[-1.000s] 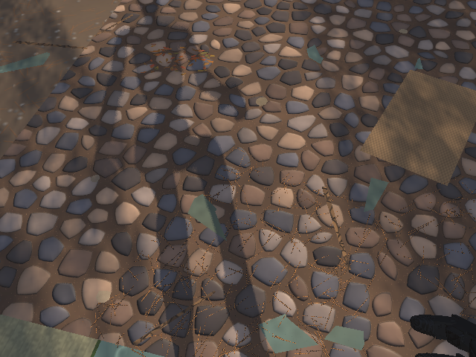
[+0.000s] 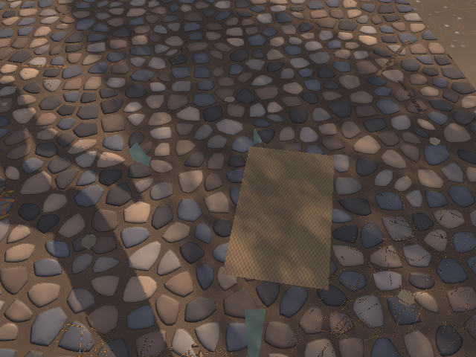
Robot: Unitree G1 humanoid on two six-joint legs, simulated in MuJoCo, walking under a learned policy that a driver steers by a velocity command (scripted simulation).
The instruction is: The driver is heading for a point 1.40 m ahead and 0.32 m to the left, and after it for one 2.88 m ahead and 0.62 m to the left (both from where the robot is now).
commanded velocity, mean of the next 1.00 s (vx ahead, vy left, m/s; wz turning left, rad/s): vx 0.50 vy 0.00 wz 0.46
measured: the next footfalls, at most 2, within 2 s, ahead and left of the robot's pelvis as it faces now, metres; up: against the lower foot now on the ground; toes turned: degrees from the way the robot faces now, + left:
left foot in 0.14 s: +0.26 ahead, +0.13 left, +0.00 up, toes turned +6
right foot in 0.60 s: +0.57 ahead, -0.02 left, +0.00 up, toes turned +25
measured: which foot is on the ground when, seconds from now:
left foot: up 0.00-0.12, down 0.14-0.62, up 0.64-1.00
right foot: down 0.00-0.16, up 0.18-0.58, down 0.60-1.00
